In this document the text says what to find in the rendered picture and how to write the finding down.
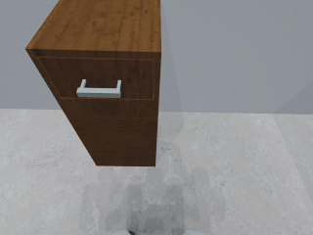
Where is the drawer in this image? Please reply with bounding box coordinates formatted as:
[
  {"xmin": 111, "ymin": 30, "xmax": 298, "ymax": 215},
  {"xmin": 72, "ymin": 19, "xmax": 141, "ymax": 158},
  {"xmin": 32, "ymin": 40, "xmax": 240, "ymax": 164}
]
[{"xmin": 39, "ymin": 56, "xmax": 154, "ymax": 99}]

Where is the handle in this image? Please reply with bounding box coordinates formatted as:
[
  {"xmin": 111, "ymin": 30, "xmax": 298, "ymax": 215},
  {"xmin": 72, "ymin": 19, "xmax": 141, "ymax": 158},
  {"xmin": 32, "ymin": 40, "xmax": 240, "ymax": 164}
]
[{"xmin": 76, "ymin": 79, "xmax": 121, "ymax": 98}]

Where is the cabinet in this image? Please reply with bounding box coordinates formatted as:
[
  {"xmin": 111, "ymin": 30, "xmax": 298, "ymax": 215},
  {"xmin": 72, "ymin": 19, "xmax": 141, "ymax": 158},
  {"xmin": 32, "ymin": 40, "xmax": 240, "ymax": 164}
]
[{"xmin": 25, "ymin": 0, "xmax": 161, "ymax": 166}]

